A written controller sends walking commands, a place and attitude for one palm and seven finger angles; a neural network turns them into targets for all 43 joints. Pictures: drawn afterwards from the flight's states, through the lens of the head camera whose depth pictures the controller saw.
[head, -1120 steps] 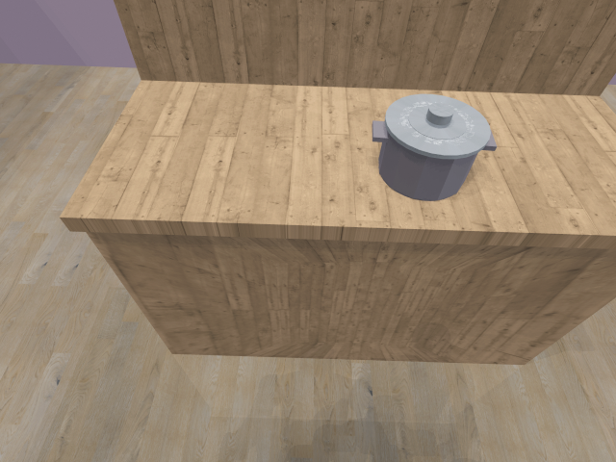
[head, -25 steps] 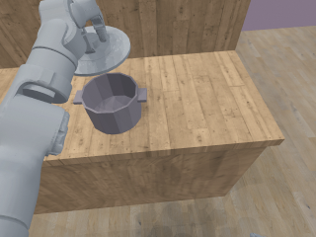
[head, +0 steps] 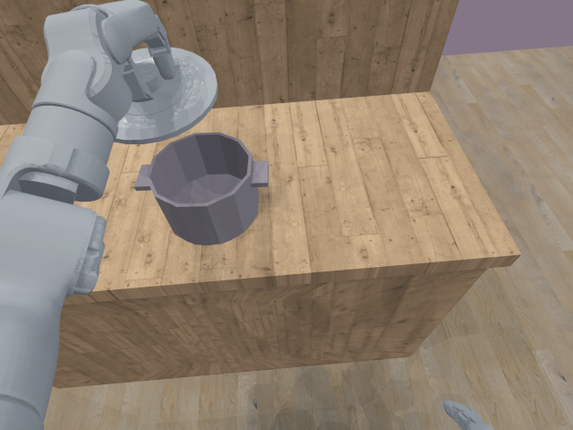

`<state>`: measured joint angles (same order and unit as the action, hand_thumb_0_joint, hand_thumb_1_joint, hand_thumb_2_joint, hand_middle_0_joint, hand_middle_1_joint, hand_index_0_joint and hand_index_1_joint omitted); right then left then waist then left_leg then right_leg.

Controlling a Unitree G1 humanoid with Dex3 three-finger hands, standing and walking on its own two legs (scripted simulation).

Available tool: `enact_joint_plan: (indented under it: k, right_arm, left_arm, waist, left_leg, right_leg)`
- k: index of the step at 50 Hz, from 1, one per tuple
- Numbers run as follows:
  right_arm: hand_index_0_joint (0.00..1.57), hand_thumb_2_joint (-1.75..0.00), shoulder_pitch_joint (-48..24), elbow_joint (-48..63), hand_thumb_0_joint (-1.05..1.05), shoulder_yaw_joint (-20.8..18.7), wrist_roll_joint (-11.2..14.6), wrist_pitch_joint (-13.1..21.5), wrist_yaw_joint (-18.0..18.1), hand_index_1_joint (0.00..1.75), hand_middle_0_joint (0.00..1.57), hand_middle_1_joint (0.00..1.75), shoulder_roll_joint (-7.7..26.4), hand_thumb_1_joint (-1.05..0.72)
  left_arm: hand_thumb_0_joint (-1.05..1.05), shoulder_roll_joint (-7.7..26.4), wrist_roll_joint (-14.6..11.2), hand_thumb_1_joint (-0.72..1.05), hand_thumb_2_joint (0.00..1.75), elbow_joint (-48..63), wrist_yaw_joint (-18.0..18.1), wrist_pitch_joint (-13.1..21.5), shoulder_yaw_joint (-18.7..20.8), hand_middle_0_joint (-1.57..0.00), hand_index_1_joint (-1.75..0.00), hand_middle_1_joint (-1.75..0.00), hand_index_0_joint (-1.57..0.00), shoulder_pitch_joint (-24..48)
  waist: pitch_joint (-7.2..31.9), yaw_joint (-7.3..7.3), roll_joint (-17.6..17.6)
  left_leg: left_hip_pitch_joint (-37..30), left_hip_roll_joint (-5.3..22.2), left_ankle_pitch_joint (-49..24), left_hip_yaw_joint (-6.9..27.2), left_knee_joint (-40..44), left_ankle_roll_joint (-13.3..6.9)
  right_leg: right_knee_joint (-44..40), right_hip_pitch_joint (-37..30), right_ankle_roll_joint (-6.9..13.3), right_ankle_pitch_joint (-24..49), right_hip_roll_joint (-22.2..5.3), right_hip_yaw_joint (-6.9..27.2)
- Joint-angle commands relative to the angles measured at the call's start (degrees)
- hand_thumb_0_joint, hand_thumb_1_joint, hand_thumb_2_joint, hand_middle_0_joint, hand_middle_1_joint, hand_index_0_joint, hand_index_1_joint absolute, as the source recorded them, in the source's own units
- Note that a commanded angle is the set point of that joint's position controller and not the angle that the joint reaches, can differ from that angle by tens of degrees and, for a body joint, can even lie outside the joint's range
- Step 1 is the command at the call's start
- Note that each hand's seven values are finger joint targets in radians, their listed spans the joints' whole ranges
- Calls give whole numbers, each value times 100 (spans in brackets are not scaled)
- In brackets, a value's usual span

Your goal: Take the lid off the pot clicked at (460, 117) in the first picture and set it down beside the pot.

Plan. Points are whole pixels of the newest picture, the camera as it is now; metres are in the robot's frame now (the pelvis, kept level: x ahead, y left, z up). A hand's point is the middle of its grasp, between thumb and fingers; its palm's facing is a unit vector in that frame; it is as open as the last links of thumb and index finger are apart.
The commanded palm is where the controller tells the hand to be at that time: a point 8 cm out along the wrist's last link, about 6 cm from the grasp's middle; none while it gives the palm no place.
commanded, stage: move the lid sideways beside the pot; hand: left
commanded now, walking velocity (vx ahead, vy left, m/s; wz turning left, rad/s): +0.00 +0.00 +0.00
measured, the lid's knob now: (143, 78) +0.52 +0.18 +0.22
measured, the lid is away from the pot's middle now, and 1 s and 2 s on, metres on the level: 0.04 0.18 0.24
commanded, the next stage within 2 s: lower the lid onto the table in 1.72 s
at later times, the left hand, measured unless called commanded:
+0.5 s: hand (78, 89) +0.47 +0.24 +0.24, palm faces -0.26 -0.10 -0.96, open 7.3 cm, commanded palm +0.47 +0.25 +0.32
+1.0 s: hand (22, 106) +0.46 +0.31 +0.23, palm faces -0.29 -0.13 -0.95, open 7.3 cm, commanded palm +0.46 +0.32 +0.32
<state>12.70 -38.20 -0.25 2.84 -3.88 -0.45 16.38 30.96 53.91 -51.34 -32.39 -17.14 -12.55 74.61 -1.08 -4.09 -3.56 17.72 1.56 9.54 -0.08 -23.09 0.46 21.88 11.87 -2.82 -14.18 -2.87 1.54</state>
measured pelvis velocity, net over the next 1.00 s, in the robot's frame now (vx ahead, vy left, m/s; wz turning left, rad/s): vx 0.00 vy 0.01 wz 0.02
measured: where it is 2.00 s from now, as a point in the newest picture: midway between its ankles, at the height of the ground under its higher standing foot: outside the picture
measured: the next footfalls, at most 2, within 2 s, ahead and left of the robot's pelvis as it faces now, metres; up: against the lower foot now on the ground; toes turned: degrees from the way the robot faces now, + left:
none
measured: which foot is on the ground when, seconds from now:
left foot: down 0.00-1.00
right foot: down 0.00-1.00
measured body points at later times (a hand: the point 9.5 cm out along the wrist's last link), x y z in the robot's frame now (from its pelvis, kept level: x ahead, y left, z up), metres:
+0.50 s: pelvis +0.00 +0.00 +0.00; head +0.05 -0.01 +0.45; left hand +0.48 +0.24 +0.29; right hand +0.09 -0.27 -0.12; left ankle +0.02 +0.13 -0.74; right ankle -0.04 -0.15 -0.74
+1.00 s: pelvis +0.00 +0.01 +0.00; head +0.06 +0.01 +0.44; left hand +0.47 +0.31 +0.28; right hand +0.08 -0.27 -0.12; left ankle +0.02 +0.13 -0.74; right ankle -0.04 -0.15 -0.74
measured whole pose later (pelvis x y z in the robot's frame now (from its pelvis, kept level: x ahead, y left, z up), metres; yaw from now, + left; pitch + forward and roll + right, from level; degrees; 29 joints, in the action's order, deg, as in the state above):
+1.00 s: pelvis +0.00 +0.01 +0.00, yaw +1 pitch +5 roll -1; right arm 13.7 -38.6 -0.4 4.8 -8.8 0.6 18.1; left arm 47.5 53.1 -50.7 -36.7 -6.6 -6.5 70.1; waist -3.3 -4.0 -1.8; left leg 20.3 1.7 10.6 1.2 -26.2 0.0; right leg 20.5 11.8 -3.3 -13.3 -2.5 0.3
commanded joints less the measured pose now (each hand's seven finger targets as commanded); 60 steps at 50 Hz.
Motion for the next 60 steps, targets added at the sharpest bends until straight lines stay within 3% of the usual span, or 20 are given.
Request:
enact_joint_plan:
  k: [1,2,5,7,10,12,15,17,20,21,25,26,31,34,36,42,46,49,55,60]
  right_arm:
    - [20,-90,-25,609,0,-313,45,138,69,30,20,30,868,-90]
    - [20,-90,-40,619,0,-320,31,143,75,30,20,30,876,-90]
    - [20,-90,14,513,0,-322,64,115,112,30,20,30,877,-90]
    - [20,-90,40,490,0,-301,67,66,108,30,20,30,947,-90]
    - [20,-90,-21,530,0,-307,82,61,105,30,20,30,906,-90]
    - [20,-90,25,545,0,-329,52,78,93,30,20,30,947,-90]
    - [20,-90,49,531,0,-333,106,23,74,30,20,30,965,-90]
    - [20,-90,51,539,0,-312,104,-30,78,30,20,30,1003,-90]
    - [20,-90,-14,601,0,-351,118,-51,74,30,20,30,1000,-90]
    - [20,-90,15,627,0,-359,99,-37,65,30,20,30,1016,-90]
    - [20,-90,67,540,0,-356,151,-91,98,30,20,30,1047,-90]
    - [20,-90,117,517,0,-340,151,-121,88,30,20,30,1070,-90]
    - [20,-90,93,562,0,-355,147,-149,96,30,20,30,1064,-90]
    - [20,-90,147,498,0,-335,174,-217,117,30,20,30,1097,-90]
    - [20,-90,109,577,0,-354,159,-226,103,30,20,30,1102,-90]
    - [20,-90,175,497,0,-326,207,-358,123,30,20,30,1124,-90]
    - [20,-90,224,531,0,-366,188,-356,156,30,20,30,1139,-90]
    - [20,-90,285,419,0,-325,233,-405,173,30,20,30,1161,-90]
    - [20,-90,315,408,0,-338,217,-427,176,30,20,30,1198,-90]
    - [20,-90,361,409,0,-350,245,-493,140,30,20,30,1230,-90]
  left_arm:
    - [0,1586,93,65,102,1615,208,92,449,-79,-112,-116,-85,3795]
    - [0,1704,117,65,102,1831,215,161,526,-79,-112,-116,-85,3905]
    - [0,1263,8,65,102,1248,115,126,205,-79,-112,-116,-85,3375]
    - [0,1867,46,65,102,1280,121,165,614,-79,-112,-116,-85,3571]
    - [0,1639,60,65,102,1575,126,263,326,-79,-112,-116,-85,3654]
    - [0,2065,125,65,102,1785,160,324,693,-79,-112,-116,-85,3680]
    - [0,1873,23,65,102,1472,76,290,528,-79,-112,-116,-85,3208]
    - [0,2341,106,65,102,1209,72,299,875,-79,-112,-116,-85,3096]
    - [0,2166,64,65,102,1851,44,388,607,-79,-112,-116,-85,3393]
    - [0,2523,111,65,102,2186,83,436,876,-79,-112,-116,-85,3537]
    - [0,2241,-34,65,102,1368,-58,409,693,-79,-112,-116,-85,2864]
    - [0,2610,-3,65,102,1501,-36,449,940,-79,-112,-116,-85,3008]
    - [0,2735,50,65,102,1918,-5,614,938,-79,-112,-116,-85,3239]
    - [0,2883,10,65,102,1315,-82,667,1042,-79,-112,-116,-85,2943]
    - [0,3118,40,65,102,1889,-44,752,1159,-79,-112,-116,-85,3192]
    - [0,3058,8,65,102,1144,-150,888,1028,-79,-112,-116,-85,2829]
    - [0,3362,21,65,102,1879,-83,1067,1190,-79,-112,-116,-85,3240]
    - [0,3430,-47,65,102,1043,-168,1138,1268,-79,-112,-116,-85,2748]
    - [0,3568,-32,65,102,1418,-145,1312,1250,-79,-112,-116,-85,2961]
    - [0,3854,-92,65,102,1412,-166,1359,1549,-79,-112,-116,-85,2650]
  waist:
    - [2818,-42,337]
    - [3003,-37,201]
    - [2547,-96,408]
    - [2549,-38,416]
    - [2746,-60,79]
    - [2919,-8,-9]
    - [2672,-10,57]
    - [2555,14,218]
    - [2849,-2,-67]
    - [3070,13,-197]
    - [2490,-33,24]
    - [2557,-2,132]
    - [2842,-6,-237]
    - [2496,-16,123]
    - [2915,20,-121]
    - [2298,-43,-47]
    - [2885,-38,-375]
    - [2350,-68,-97]
    - [2667,-35,-523]
    - [2706,16,-468]
  left_leg:
    - [-1950,-448,-1684,-114,-175,-487]
    - [-2074,-457,-1787,-122,-229,-504]
    - [-1900,-448,-1665,-134,-210,-511]
    - [-1763,-469,-1504,-134,-164,-502]
    - [-1952,-444,-1769,-112,-225,-479]
    - [-2065,-443,-1893,-73,-276,-488]
    - [-1897,-436,-1930,-90,-257,-479]
    - [-1688,-466,-1684,-106,-245,-492]
    - [-1960,-425,-1908,-101,-285,-485]
    - [-2106,-428,-1990,-59,-316,-478]
    - [-1804,-435,-1729,-98,-286,-497]
    - [-1748,-424,-1621,-81,-243,-477]
    - [-1994,-407,-1864,-30,-305,-476]
    - [-1641,-425,-1430,-110,-249,-509]
    - [-1863,-430,-1828,-78,-314,-504]
    - [-1535,-413,-1373,-134,-276,-516]
    - [-2012,-368,-1716,-80,-347,-525]
    - [-1601,-382,-1442,-136,-327,-547]
    - [-1870,-351,-1816,-99,-405,-546]
    - [-1865,-327,-2184,-65,-461,-548]
  right_leg:
    - [-90,-226,378,2447,605,-448]
    - [-85,-270,387,2523,615,-430]
    - [-183,-66,386,2411,628,-507]
    - [-155,-218,367,2388,615,-474]
    - [-129,-185,406,2469,625,-495]
    - [-104,-251,416,2511,646,-471]
    - [-132,-193,415,2532,636,-520]
    - [-134,-278,395,2444,636,-490]
    - [-129,-251,404,2505,625,-494]
    - [-104,-311,403,2496,643,-467]
    - [-198,-70,391,2301,657,-541]
    - [-163,-199,369,2246,655,-541]
    - [-140,-175,396,2222,673,-523]
    - [-193,-192,354,2116,657,-550]
    - [-106,-344,370,2387,636,-497]
    - [-213,-124,347,2043,654,-564]
    - [-181,-164,366,2049,670,-539]
    - [-222,-93,334,2033,661,-575]
    - [-198,-74,381,2119,667,-574]
    - [-149,-114,356,2275,668,-592]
